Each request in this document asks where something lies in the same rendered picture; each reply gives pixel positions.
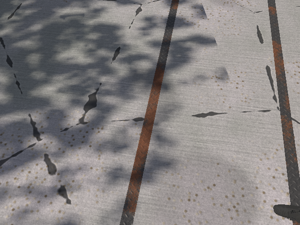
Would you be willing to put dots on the right robot hand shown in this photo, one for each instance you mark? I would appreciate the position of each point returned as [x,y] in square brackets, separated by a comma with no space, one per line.
[291,212]

